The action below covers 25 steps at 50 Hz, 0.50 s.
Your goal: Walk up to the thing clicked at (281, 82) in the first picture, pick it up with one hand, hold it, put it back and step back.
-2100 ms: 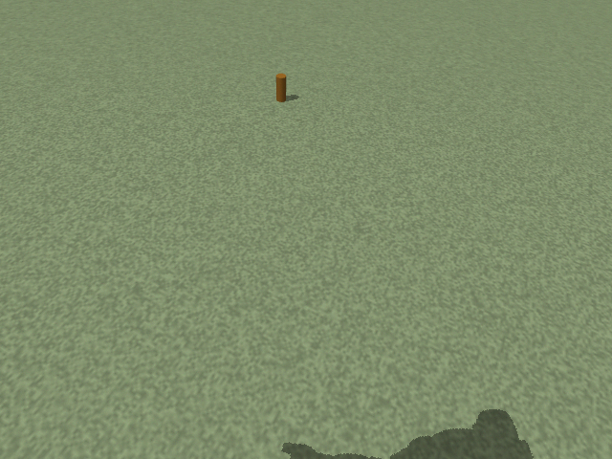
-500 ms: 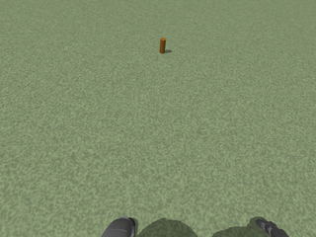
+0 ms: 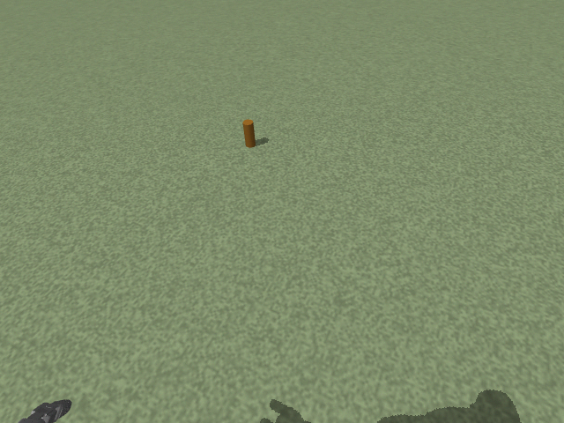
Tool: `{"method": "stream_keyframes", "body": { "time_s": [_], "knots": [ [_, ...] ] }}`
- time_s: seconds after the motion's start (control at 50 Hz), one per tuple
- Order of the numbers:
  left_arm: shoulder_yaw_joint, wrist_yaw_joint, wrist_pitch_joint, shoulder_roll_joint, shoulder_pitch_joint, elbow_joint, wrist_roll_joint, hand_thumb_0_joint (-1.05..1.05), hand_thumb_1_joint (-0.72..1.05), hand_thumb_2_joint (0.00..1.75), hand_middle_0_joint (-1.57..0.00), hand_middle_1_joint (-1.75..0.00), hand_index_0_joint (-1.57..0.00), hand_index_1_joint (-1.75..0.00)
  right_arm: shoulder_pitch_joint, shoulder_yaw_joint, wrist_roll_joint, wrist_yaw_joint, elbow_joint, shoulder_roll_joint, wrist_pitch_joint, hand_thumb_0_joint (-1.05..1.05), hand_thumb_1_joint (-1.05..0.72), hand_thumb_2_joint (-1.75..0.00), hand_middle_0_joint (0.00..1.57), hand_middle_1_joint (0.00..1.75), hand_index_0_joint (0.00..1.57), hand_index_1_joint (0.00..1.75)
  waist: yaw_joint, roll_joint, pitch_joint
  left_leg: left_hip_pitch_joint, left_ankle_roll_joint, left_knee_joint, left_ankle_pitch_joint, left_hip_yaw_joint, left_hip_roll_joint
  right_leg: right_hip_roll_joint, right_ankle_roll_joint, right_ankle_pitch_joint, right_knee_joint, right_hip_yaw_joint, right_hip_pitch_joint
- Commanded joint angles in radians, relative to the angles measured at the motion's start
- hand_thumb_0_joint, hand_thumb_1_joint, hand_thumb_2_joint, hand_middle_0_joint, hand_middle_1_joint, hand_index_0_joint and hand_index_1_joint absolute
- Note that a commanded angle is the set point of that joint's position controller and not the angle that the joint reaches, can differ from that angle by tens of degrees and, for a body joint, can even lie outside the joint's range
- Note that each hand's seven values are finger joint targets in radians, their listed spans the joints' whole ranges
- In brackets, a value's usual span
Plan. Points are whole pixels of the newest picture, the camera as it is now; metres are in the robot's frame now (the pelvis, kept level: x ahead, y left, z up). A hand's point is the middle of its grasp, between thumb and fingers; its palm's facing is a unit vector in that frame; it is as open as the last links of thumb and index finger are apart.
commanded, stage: walk up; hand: left
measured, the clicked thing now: (249, 133) +1.76 +0.25 -0.67
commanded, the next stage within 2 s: none
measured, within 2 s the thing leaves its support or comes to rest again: neither
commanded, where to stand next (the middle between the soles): +1.41 +0.04 m, yaw +0 degrees
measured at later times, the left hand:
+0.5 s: hand (129, 340) +0.29 +0.29 -0.14, palm faces +0.04 -0.94 -0.35, open 7.4 cm
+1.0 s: hand (194, 192) +0.64 +0.23 -0.09, palm faces -0.01 -0.92 -0.40, open 7.4 cm
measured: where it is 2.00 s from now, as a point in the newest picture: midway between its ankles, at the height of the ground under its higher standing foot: (293, 237)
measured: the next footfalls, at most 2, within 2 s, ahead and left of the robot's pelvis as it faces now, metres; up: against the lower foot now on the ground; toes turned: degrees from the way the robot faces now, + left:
left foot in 0.38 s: +0.40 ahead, +0.13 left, +0.00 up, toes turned +7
right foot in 0.82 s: +0.65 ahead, -0.15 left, +0.00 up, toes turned -5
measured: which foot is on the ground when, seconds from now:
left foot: up 0.00-0.36, down 0.38-0.84, up 0.86-1.00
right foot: down 0.00-0.42, up 0.44-0.80, down 0.82-1.00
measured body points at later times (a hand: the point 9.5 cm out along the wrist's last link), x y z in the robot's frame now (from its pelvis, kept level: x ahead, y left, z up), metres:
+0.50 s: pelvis +0.29 +0.02 +0.01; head +0.32 +0.03 +0.46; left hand +0.29 +0.34 -0.12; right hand +0.45 -0.29 -0.08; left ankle +0.36 +0.12 -0.71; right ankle +0.16 -0.13 -0.63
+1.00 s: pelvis +0.55 -0.04 +0.02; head +0.57 -0.07 +0.47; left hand +0.64 +0.28 -0.06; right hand +0.61 -0.37 -0.11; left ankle +0.52 +0.10 -0.64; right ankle +0.61 -0.15 -0.71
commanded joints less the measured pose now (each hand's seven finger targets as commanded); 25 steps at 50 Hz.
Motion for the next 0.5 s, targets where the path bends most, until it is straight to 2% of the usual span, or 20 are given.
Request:
{"method": "stream_keyframes", "body": {
  "time_s": [0.0, 0.02, 0.04, 0.06, 0.08, 0.1, 0.14, 0.2, 0.22, 0.26, 0.28, 0.3, 0.32, 0.34, 0.36, 0.38, 0.4, 0.42, 0.44, 0.48],
  "knots": [
    [0.073, 0.050, -0.028, 0.318, 0.116, -0.042, -0.032, 0.00, 0.90, 0.90, -0.20, -0.30, -0.20, -0.30, -0.148, -0.033, 0.029, -0.019, -0.119, -0.193, -0.056, 0.00, -0.90, -0.90, 0.20, 0.30, 0.20, 0.30, 0.086, -0.144, 0.021, -0.565, 0.006, 0.365, 0.166, -0.161, -0.028, -0.310, -0.167, -0.281, -0.520, 0.570, 0.426],
    [0.064, 0.054, -0.029, 0.285, 0.081, -0.047, -0.026, 0.00, 0.90, 0.90, -0.20, -0.30, -0.20, -0.30, -0.133, -0.028, 0.030, -0.012, -0.106, -0.184, -0.055, 0.00, -0.90, -0.90, 0.20, 0.30, 0.20, 0.30, 0.054, -0.167, 0.011, -0.522, 0.007, 0.295, 0.201, -0.132, -0.012, -0.254, -0.159, -0.210, -0.501, 0.447, 0.404],
    [0.058, 0.056, -0.031, 0.261, 0.056, -0.048, -0.027, 0.00, 0.90, 0.90, -0.20, -0.30, -0.20, -0.30, -0.102, -0.023, 0.024, -0.006, -0.091, -0.165, -0.048, 0.00, -0.90, -0.90, 0.20, 0.30, 0.20, 0.30, 0.028, -0.198, 0.023, -0.470, -0.002, 0.214, 0.211, -0.133, 0.003, -0.234, -0.153, -0.121, -0.501, 0.350, 0.351],
    [0.050, 0.056, -0.035, 0.236, 0.045, -0.053, -0.032, 0.00, 0.90, 0.90, -0.20, -0.30, -0.20, -0.30, -0.068, -0.027, 0.020, 0.002, -0.074, -0.160, -0.040, 0.00, -0.90, -0.90, 0.20, 0.30, 0.20, 0.30, 0.015, -0.215, 0.031, -0.433, -0.013, 0.171, 0.246, -0.118, 0.000, -0.197, -0.144, -0.037, -0.505, 0.252, 0.324],
    [0.045, 0.057, -0.039, 0.227, 0.048, -0.059, -0.031, 0.00, 0.90, 0.90, -0.20, -0.30, -0.20, -0.30, -0.067, -0.029, 0.014, 0.009, -0.071, -0.154, -0.033, 0.00, -0.90, -0.90, 0.20, 0.30, 0.20, 0.30, 0.014, -0.223, 0.038, -0.420, -0.024, 0.138, 0.267, -0.099, -0.009, -0.188, -0.155, 0.033, -0.513, 0.207, 0.309],
    [0.045, 0.057, -0.041, 0.226, 0.057, -0.069, -0.027, 0.00, 0.90, 0.90, -0.20, -0.30, -0.20, -0.30, -0.104, -0.029, 0.010, 0.015, -0.090, -0.148, -0.028, 0.00, -0.90, -0.90, 0.20, 0.30, 0.20, 0.30, 0.025, -0.202, 0.059, -0.422, -0.038, 0.074, 0.264, -0.089, -0.010, -0.200, -0.176, 0.042, -0.529, 0.189, 0.294],
    [0.051, 0.057, -0.046, 0.243, 0.048, -0.075, -0.024, 0.00, 0.90, 0.90, -0.20, -0.30, -0.20, -0.30, -0.160, -0.027, 0.001, 0.026, -0.117, -0.135, -0.023, 0.00, -0.90, -0.90, 0.20, 0.30, 0.20, 0.30, 0.025, -0.180, 0.086, -0.422, -0.050, -0.047, 0.313, -0.060, -0.004, -0.196, -0.182, 0.031, -0.555, 0.130, 0.282],
    [0.055, 0.052, -0.042, 0.243, 0.070, -0.074, -0.019, 0.00, 0.90, 0.90, -0.20, -0.30, -0.20, -0.30, -0.243, -0.024, -0.001, 0.041, -0.154, -0.109, -0.023, 0.00, -0.90, -0.90, 0.20, 0.30, 0.20, 0.30, 0.045, -0.156, 0.070, -0.369, -0.037, -0.242, 0.431, 0.008, -0.011, -0.150, -0.143, 0.121, -0.532, 0.058, 0.344],
    [0.056, 0.051, -0.042, 0.245, 0.074, -0.074, -0.016, 0.00, 0.90, 0.90, -0.20, -0.30, -0.20, -0.30, -0.263, -0.025, 0.002, 0.045, -0.162, -0.104, -0.023, 0.00, -0.90, -0.90, 0.20, 0.30, 0.20, 0.30, 0.048, -0.149, 0.060, -0.327, -0.026, -0.284, 0.464, 0.017, -0.009, -0.153, -0.134, 0.147, -0.526, 0.037, 0.347],
    [0.056, 0.052, -0.032, 0.253, 0.092, -0.067, -0.017, 0.00, 0.90, 0.90, -0.20, -0.30, -0.20, -0.30, -0.290, -0.030, 0.003, 0.046, -0.173, -0.100, -0.024, 0.00, -0.90, -0.90, 0.20, 0.30, 0.20, 0.30, 0.059, -0.145, 0.046, -0.256, -0.003, -0.326, 0.476, 0.039, -0.021, -0.172, -0.139, 0.162, -0.508, 0.038, 0.358],
    [0.057, 0.055, -0.027, 0.260, 0.078, -0.069, -0.018, 0.00, 0.90, 0.90, -0.20, -0.30, -0.20, -0.30, -0.281, -0.034, 0.001, 0.045, -0.174, -0.102, -0.023, 0.00, -0.90, -0.90, 0.20, 0.30, 0.20, 0.30, 0.045, -0.154, 0.052, -0.221, 0.009, -0.329, 0.458, 0.038, -0.016, -0.192, -0.148, 0.171, -0.501, 0.048, 0.344],
    [0.055, 0.058, -0.022, 0.261, 0.075, -0.071, -0.019, 0.00, 0.90, 0.90, -0.20, -0.30, -0.20, -0.30, -0.261, -0.038, 0.000, 0.041, -0.170, -0.110, -0.023, 0.00, -0.90, -0.90, 0.20, 0.30, 0.20, 0.30, 0.034, -0.137, 0.048, -0.178, 0.019, -0.334, 0.426, 0.048, -0.028, -0.193, -0.148, 0.238, -0.451, 0.046, 0.346],
    [0.051, 0.063, -0.015, 0.258, 0.087, -0.065, -0.023, 0.00, 0.90, 0.90, -0.20, -0.30, -0.20, -0.30, -0.218, -0.041, -0.005, 0.035, -0.158, -0.110, -0.025, 0.00, -0.90, -0.90, 0.20, 0.30, 0.20, 0.30, 0.014, -0.110, 0.029, -0.136, 0.027, -0.365, 0.373, 0.081, -0.065, -0.173, -0.144, 0.374, -0.348, 0.018, 0.381],
    [0.048, 0.067, -0.010, 0.257, 0.076, -0.070, -0.026, 0.00, 0.90, 0.90, -0.20, -0.30, -0.20, -0.30, -0.107, -0.051, -0.012, 0.028, -0.127, -0.124, -0.026, 0.00, -0.90, -0.90, 0.20, 0.30, 0.20, 0.30, -0.044, -0.071, -0.019, -0.016, 0.047, -0.397, 0.375, 0.096, -0.086, -0.156, -0.127, 0.463, -0.180, -0.016, 0.360],
    [0.027, 0.073, -0.002, 0.208, 0.111, -0.086, -0.029, 0.00, 0.90, 0.90, -0.20, -0.30, -0.20, -0.30, 0.055, -0.072, -0.034, 0.015, -0.084, -0.180, -0.032, 0.00, -0.90, -0.90, 0.20, 0.30, 0.20, 0.30, -0.103, 0.022, -0.121, 0.234, 0.105, -0.385, 0.301, 0.039, -0.074, -0.108, -0.093, 0.427, 0.102, -0.030, 0.225],
    [-0.004, 0.073, -0.002, 0.126, 0.171, -0.101, -0.044, 0.00, 0.90, 0.90, -0.20, -0.30, -0.20, -0.30, 0.148, -0.107, -0.046, -0.004, -0.085, -0.269, -0.038, 0.00, -0.90, -0.90, 0.20, 0.30, 0.20, 0.30, -0.134, 0.211, -0.218, 0.468, 0.181, -0.428, 0.119, -0.302, 0.145, -0.012, -0.050, 0.139, 0.400, -0.036, -0.053],
    [0.010, 0.078, -0.002, 0.162, 0.177, -0.106, -0.060, 0.00, 0.90, 0.90, -0.20, -0.30, -0.20, -0.30, 0.145, -0.118, -0.012, -0.011, -0.114, -0.324, -0.043, 0.00, -0.90, -0.90, 0.20, 0.30, 0.20, 0.30, -0.131, 0.237, -0.250, 0.561, 0.297, -0.569, 0.133, -0.744, 0.330, 0.143, -0.030, -0.265, 0.553, 0.063, -0.279],
    [0.005, 0.084, -0.004, 0.235, 0.095, -0.097, -0.043, 0.00, 0.90, 0.90, -0.20, -0.30, -0.20, -0.30, 0.104, -0.121, 0.024, -0.015, -0.125, -0.298, -0.041, 0.00, -0.90, -0.90, 0.20, 0.30, 0.20, 0.30, -0.126, 0.043, -0.223, 0.476, 0.294, -0.575, 0.161, -0.661, 0.329, 0.051, -0.049, -0.225, 0.595, 0.185, -0.287],
    [-0.006, 0.077, -0.008, 0.218, 0.091, -0.088, -0.045, 0.00, 0.90, 0.90, -0.20, -0.30, -0.20, -0.30, 0.035, -0.092, 0.029, -0.025, -0.140, -0.249, -0.041, 0.00, -0.90, -0.90, 0.20, 0.30, 0.20, 0.30, -0.081, -0.033, -0.136, 0.336, 0.224, -0.565, 0.305, -0.447, 0.278, 0.014, -0.043, -0.141, 0.570, 0.235, -0.238],
    [-0.001, 0.066, -0.005, 0.188, 0.128, -0.061, -0.053, 0.00, 0.90, 0.90, -0.20, -0.30, -0.20, -0.30, -0.030, -0.061, 0.028, -0.030, -0.155, -0.195, -0.051, 0.00, -0.90, -0.90, 0.20, 0.30, 0.20, 0.30, -0.030, 0.015, -0.025, 0.147, 0.197, -0.592, 0.458, -0.255, 0.223, -0.032, -0.028, -0.095, 0.466, 0.194, -0.176]
  ]
}}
